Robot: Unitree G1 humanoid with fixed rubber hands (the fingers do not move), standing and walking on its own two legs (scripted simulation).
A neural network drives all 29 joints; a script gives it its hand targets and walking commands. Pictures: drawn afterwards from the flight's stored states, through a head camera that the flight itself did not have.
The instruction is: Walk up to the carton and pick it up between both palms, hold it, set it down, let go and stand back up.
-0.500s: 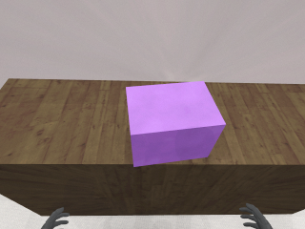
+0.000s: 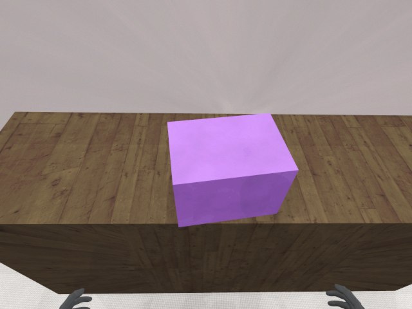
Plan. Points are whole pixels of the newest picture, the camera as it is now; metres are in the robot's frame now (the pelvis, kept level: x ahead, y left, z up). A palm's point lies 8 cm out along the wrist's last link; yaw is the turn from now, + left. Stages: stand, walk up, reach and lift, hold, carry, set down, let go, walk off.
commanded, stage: stand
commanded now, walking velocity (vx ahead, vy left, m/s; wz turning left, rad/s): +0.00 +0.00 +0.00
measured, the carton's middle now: (224, 169) +0.40 -0.04 +0.01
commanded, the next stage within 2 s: walk up in 1.72 s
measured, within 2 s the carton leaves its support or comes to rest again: neither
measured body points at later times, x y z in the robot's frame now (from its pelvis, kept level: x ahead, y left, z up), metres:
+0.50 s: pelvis +0.00 +0.00 +0.01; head -0.01 +0.00 +0.46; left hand +0.11 +0.29 -0.12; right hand +0.10 -0.30 -0.10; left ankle +0.00 +0.12 -0.73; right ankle +0.00 -0.12 -0.73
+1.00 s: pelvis -0.01 +0.00 +0.01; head -0.01 +0.00 +0.46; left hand +0.10 +0.30 -0.12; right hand +0.09 -0.30 -0.11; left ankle +0.00 +0.12 -0.73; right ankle +0.00 -0.12 -0.73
